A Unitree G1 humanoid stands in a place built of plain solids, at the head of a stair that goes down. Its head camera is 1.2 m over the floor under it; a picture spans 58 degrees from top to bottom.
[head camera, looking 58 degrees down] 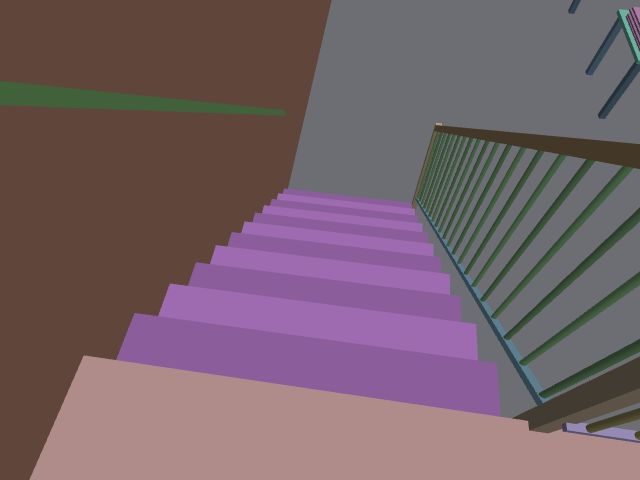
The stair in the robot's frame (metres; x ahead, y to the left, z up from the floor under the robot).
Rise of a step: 0.19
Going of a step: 0.20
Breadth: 1.21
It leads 8 degrees to the right of straight ahead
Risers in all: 12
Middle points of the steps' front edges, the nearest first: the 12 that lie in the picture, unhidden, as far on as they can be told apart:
0.28 0.06 0.00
0.49 0.03 -0.18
0.69 0.00 -0.37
0.89 -0.03 -0.55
1.10 -0.06 -0.74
1.30 -0.08 -0.92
1.50 -0.11 -1.11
1.70 -0.14 -1.29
1.91 -0.17 -1.48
2.11 -0.20 -1.66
2.31 -0.23 -1.85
2.52 -0.26 -2.03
